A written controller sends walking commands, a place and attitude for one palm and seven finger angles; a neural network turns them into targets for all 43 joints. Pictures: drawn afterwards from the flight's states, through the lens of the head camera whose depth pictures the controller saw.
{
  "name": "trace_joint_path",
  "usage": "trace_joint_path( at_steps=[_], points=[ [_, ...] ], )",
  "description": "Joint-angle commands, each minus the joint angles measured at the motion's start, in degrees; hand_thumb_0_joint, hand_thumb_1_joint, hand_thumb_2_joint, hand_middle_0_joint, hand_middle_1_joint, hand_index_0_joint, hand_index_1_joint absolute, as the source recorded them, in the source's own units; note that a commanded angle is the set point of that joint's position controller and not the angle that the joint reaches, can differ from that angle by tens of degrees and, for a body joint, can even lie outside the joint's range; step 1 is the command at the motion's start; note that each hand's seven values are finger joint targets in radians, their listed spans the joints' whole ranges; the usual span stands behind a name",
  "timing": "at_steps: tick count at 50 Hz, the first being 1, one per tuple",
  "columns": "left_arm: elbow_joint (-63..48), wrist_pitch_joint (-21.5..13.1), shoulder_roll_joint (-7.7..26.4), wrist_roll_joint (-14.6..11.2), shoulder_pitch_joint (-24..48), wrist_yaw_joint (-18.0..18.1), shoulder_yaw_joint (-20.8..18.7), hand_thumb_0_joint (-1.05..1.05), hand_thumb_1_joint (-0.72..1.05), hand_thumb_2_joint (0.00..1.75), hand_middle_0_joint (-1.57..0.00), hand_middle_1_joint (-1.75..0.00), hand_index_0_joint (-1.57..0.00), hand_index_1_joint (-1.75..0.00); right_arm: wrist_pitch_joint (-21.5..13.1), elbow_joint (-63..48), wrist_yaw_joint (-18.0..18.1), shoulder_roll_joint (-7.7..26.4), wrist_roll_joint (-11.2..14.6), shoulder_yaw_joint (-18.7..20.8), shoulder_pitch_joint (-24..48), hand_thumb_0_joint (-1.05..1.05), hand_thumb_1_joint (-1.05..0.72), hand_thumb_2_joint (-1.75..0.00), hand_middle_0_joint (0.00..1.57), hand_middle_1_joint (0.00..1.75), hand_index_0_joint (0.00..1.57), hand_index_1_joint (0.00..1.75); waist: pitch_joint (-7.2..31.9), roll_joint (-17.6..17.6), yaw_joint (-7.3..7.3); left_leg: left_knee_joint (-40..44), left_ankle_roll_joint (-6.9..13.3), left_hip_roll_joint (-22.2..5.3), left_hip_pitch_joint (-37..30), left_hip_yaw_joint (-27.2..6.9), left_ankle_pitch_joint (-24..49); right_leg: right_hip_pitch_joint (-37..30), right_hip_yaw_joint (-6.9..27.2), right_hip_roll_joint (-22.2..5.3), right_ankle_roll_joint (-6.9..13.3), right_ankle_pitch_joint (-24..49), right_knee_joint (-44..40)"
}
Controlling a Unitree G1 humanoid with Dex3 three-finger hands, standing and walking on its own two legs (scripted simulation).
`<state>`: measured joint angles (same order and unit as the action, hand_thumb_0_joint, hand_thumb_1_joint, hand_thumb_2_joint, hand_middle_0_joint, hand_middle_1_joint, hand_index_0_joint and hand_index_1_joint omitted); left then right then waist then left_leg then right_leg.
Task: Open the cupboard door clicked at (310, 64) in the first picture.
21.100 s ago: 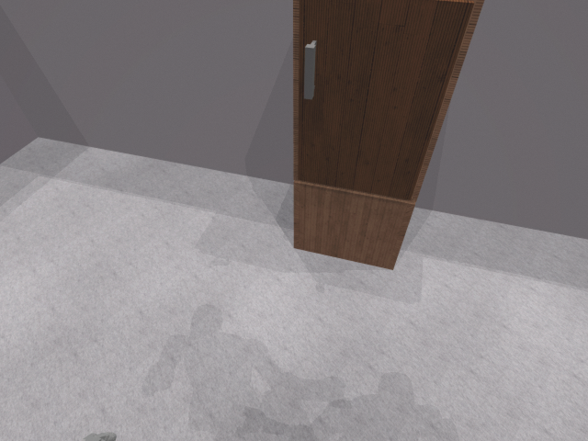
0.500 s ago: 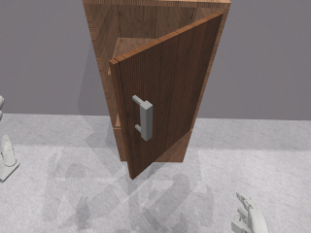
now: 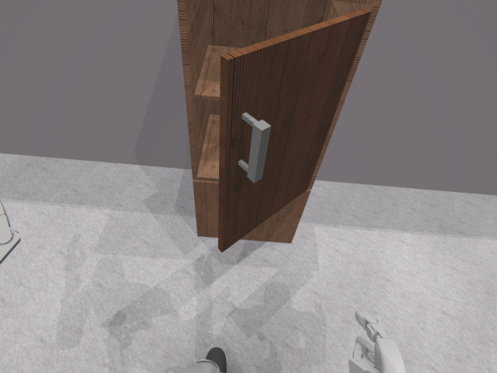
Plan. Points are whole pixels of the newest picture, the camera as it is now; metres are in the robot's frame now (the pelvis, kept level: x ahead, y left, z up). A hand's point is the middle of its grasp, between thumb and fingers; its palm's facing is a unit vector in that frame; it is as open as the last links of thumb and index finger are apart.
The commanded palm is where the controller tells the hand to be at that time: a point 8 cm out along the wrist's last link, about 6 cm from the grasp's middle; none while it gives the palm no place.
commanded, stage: stop stepping back and stand still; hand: left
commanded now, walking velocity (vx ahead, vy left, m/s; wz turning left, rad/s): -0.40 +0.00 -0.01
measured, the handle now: (251, 148) +0.50 +0.04 +0.08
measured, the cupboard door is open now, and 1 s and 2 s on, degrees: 44 44 44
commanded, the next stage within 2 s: let the arm hang, fingers relaxed in 0.90 s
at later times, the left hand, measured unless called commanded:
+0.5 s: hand out of the picture +0.07 +0.27 +0.19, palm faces +0.28 -0.81 -0.52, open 7.4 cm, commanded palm +0.03 +0.31 +0.19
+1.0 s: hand out of the picture +0.06 +0.30 +0.18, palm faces +0.36 -0.75 -0.56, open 7.4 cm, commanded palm none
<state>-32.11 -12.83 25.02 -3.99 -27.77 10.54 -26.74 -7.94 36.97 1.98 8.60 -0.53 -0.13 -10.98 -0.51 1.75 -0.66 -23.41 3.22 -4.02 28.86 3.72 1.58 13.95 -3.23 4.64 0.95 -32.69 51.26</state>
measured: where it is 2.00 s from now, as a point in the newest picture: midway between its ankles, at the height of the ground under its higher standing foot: outside the picture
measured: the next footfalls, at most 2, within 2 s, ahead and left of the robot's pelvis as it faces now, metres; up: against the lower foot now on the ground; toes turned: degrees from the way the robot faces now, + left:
right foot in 0.06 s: -0.10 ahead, -0.13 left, +0.00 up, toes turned -4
left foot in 0.22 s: +0.07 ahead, +0.07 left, +0.00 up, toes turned -4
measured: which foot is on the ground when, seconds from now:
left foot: down 0.00-0.06, up 0.08-0.20, down 0.22-0.46, up 0.48-0.74, down 0.76-1.00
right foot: up 0.00-0.04, down 0.06-0.22, up 0.24-0.46, down 0.48-1.00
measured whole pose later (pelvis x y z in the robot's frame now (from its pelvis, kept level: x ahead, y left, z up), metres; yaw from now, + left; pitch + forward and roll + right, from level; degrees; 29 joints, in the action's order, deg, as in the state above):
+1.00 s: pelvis -0.16 +0.05 +0.00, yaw -5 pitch +0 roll +0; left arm -28.9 -13.2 27.8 -1.7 -32.9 9.0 -28.0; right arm -8.4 37.0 3.1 8.4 -0.8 -1.3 -15.7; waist -1.7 0.1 1.2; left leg -37.3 -1.9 -5.8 15.7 2.0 -21.4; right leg 19.0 -6.2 -0.1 1.1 -16.1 34.1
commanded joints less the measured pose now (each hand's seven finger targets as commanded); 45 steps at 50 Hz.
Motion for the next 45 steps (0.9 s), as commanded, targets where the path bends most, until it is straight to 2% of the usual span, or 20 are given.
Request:
trace_joint_path(
  at_steps=[1,2,3,5,6,9,11,12,14,17,21,22,23,25,27,35,36,38,39,45],
  points=[
    [-11.29,-4.08,9.25,-0.70,1.37,-1.12,-3.66,0.00,0.90,0.90,-0.20,-0.30,-0.20,-0.30,-2.30,-7.10,-0.08,8.54,-0.22,3.00,2.88,0.00,-0.90,-0.90,0.20,0.30,0.20,0.30,9.96,4.78,0.05,1.58,-7.42,-3.78,-17.84,-3.40,-17.30,-0.89,5.10,-7.28,5.10,5.04,-39.18],
    [-11.67,-4.83,12.25,-0.22,3.39,-1.04,-5.10,0.00,0.90,0.90,-0.20,-0.30,-0.20,-0.30,-1.35,-5.87,0.25,8.45,0.14,2.97,2.70,0.00,-0.90,-0.90,0.20,0.30,0.20,0.30,6.94,-8.65,0.30,-17.64,-7.63,0.32,-19.86,-2.39,-16.65,10.78,20.32,-19.26,8.10,12.04,-45.52],
    [-13.80,-5.45,15.32,-0.03,4.90,-0.50,-7.15,0.00,0.90,0.90,-0.20,-0.30,-0.20,-0.30,-1.60,-7.34,0.82,8.56,-0.41,2.11,6.32,0.00,-0.90,-0.90,0.20,0.30,0.20,0.30,3.88,-11.78,-1.64,-31.61,-7.23,4.35,-10.60,-1.74,-27.02,10.77,22.69,-26.41,10.74,30.74,-43.74],
    [-9.95,-4.35,11.80,0.74,5.42,-1.79,-3.84,0.00,0.90,0.90,-0.20,-0.30,-0.20,-0.30,-1.84,-7.66,0.81,8.54,0.93,2.15,4.17,0.00,-0.90,-0.90,0.20,0.30,0.20,0.30,10.59,-18.18,-0.45,-43.20,-5.77,6.50,0.30,-4.06,-29.07,-4.43,13.70,-22.15,9.80,61.39,-30.61],
    [-7.84,-2.55,11.63,1.00,3.31,-1.64,-5.57,0.00,0.90,0.90,-0.20,-0.30,-0.20,-0.30,-1.28,-9.45,1.96,8.24,1.47,2.07,4.47,0.00,-0.90,-0.90,0.20,0.30,0.20,0.30,5.49,-18.99,0.61,-37.22,-4.74,3.59,0.33,-4.44,-27.03,-5.13,10.34,-19.95,7.67,63.37,-27.74],
    [-6.80,-0.20,8.35,0.48,3.50,-1.89,-3.79,0.00,0.90,0.90,-0.20,-0.30,-0.20,-0.30,-1.13,-8.64,3.47,9.01,1.34,0.64,4.37,0.00,-0.90,-0.90,0.20,0.30,0.20,0.30,3.88,0.43,3.00,-4.29,-3.46,5.20,-18.22,-1.19,-6.80,1.02,3.26,-11.93,1.70,44.08,-19.07],
    [-12.93,-1.49,9.46,0.34,5.69,-1.66,-3.73,0.00,0.90,0.90,-0.20,-0.30,-0.20,-0.30,-3.59,-9.88,3.16,11.14,0.74,2.11,3.60,0.00,-0.90,-0.90,0.20,0.30,0.20,0.30,7.65,15.58,1.03,7.39,0.93,-9.64,-23.06,-21.26,3.38,4.43,3.02,-3.47,-1.63,2.62,-6.04],
    [-13.41,-2.29,9.39,0.47,10.03,-1.72,-3.17,0.00,0.90,0.90,-0.20,-0.30,-0.20,-0.30,-4.53,-9.37,2.48,11.64,0.91,2.58,2.83,0.00,-0.90,-0.90,0.20,0.30,0.20,0.30,4.46,10.06,1.36,12.58,3.20,-11.10,-16.87,-25.97,-12.88,2.94,5.37,-1.11,-1.56,-3.19,-1.74],
    [-11.95,-2.04,12.11,0.54,3.13,-1.03,-7.05,0.00,0.90,0.90,-0.20,-0.30,-0.20,-0.30,-5.39,-9.05,2.00,9.41,-0.13,2.11,4.65,0.00,-0.90,-0.90,0.20,0.30,0.20,0.30,6.22,13.29,0.99,22.89,-3.82,-11.43,-12.03,-31.00,-42.01,2.22,6.46,-1.50,-1.02,2.56,2.55],
    [-15.33,-1.52,9.73,1.50,-8.05,-0.85,-6.01,0.00,0.90,0.90,-0.20,-0.30,-0.20,-0.30,-4.13,-9.94,1.05,9.42,-0.68,2.11,5.31,0.00,-0.90,-0.90,0.20,0.30,0.20,0.30,6.00,13.53,-0.68,23.95,-6.78,-6.16,-3.52,-15.89,-41.43,-7.99,-0.31,1.19,0.36,6.07,-2.69],
    [-13.88,0.42,9.53,1.28,-9.61,-0.71,-5.17,0.00,0.90,0.90,-0.20,-0.30,-0.20,-0.30,-2.13,-10.18,1.73,9.63,-1.14,2.86,4.59,0.00,-0.90,-0.90,0.20,0.30,0.20,0.30,6.41,11.40,-0.75,14.26,-7.18,-2.47,0.12,-6.60,-36.36,-18.82,-5.58,2.43,2.99,-0.59,-22.76],
    [-12.43,0.96,10.89,1.68,-8.47,-1.04,-5.88,0.00,0.90,0.90,-0.20,-0.30,-0.20,-0.30,-1.42,-9.30,1.98,9.23,-0.81,3.02,3.63,0.00,-0.90,-0.90,0.20,0.30,0.20,0.30,5.54,2.46,-0.92,-1.34,-7.04,2.05,0.53,0.07,-31.63,-15.97,-0.69,-2.70,4.88,1.09,-32.31],
    [-11.77,1.36,11.92,1.88,-5.41,-1.48,-6.22,0.00,0.90,0.90,-0.20,-0.30,-0.20,-0.30,-0.37,-8.12,2.04,9.21,0.06,3.50,2.80,0.00,-0.90,-0.90,0.20,0.30,0.20,0.30,3.44,-12.54,0.13,-30.17,-5.56,5.84,-1.94,1.97,-24.75,0.20,15.48,-16.80,9.24,2.47,-40.60],
    [-10.36,0.09,14.44,0.85,5.92,-1.92,-9.27,0.00,0.90,0.90,-0.20,-0.30,-0.20,-0.30,0.17,-7.21,1.95,11.00,-1.61,2.49,3.76,0.00,-0.90,-0.90,0.20,0.30,0.20,0.30,0.13,-6.96,2.72,-54.51,-5.61,2.39,2.31,-6.11,-20.35,20.54,25.96,-27.87,14.71,-5.07,-44.26],
    [0.52,0.14,9.57,1.32,6.32,-1.98,-4.34,0.00,0.90,0.90,-0.20,-0.30,-0.20,-0.30,-0.03,-7.77,2.76,10.29,0.02,2.92,1.91,0.00,-0.90,-0.90,0.20,0.30,0.20,0.30,-0.84,-8.75,3.19,-50.75,-4.12,0.54,7.38,-3.76,-18.83,14.50,20.24,-20.92,8.74,-19.30,-44.76],
    [-7.44,-2.03,9.20,2.77,5.49,0.38,-2.53,0.00,0.90,0.90,-0.20,-0.30,-0.20,-0.30,-4.31,-7.62,5.43,9.21,-0.94,1.83,2.34,0.00,-0.90,-0.90,0.20,0.30,0.20,0.30,2.60,-6.89,1.36,-3.36,-1.24,3.07,-15.71,5.45,-24.10,3.34,9.50,-14.49,7.24,-4.14,-32.81],
    [-9.98,-2.28,9.22,2.16,6.70,0.36,-2.76,0.00,0.90,0.90,-0.20,-0.30,-0.20,-0.30,-4.30,-8.12,5.37,9.61,-0.83,1.92,1.27,0.00,-0.90,-0.90,0.20,0.30,0.20,0.30,3.18,-1.81,2.16,1.99,-0.60,1.48,-19.79,2.09,-24.93,4.09,6.58,-11.60,5.17,0.79,-23.61],
    [-13.72,-3.64,10.12,2.28,8.07,0.61,-4.53,0.00,0.90,0.90,-0.20,-0.30,-0.20,-0.30,-4.09,-9.38,4.32,10.91,-0.43,2.65,0.92,0.00,-0.90,-0.90,0.20,0.30,0.20,0.30,1.24,17.97,2.00,9.82,7.07,-16.67,-28.26,-26.24,-17.44,21.52,-2.64,-2.79,-0.89,1.17,0.31],
    [-11.43,-4.38,12.22,2.61,7.23,0.06,-6.81,0.00,0.90,0.90,-0.20,-0.30,-0.20,-0.30,-4.22,-7.49,3.82,10.21,-0.67,2.95,0.94,0.00,-0.90,-0.90,0.20,0.30,0.20,0.30,-0.14,15.14,2.95,12.35,9.68,-19.52,-23.92,-29.65,-20.00,23.14,1.43,-5.36,-0.79,1.80,6.12],
    [-6.52,-3.15,8.29,2.16,-5.61,-1.15,-6.10,0.00,0.90,0.90,-0.20,-0.30,-0.20,-0.30,-3.91,-7.24,1.82,10.22,0.09,3.20,1.06,0.00,-0.90,-0.90,0.20,0.30,0.20,0.30,0.05,13.13,1.18,4.66,3.73,-9.83,-9.00,-5.61,-15.01,1.28,-4.60,-4.17,-1.49,12.94,-11.91]
  ],
)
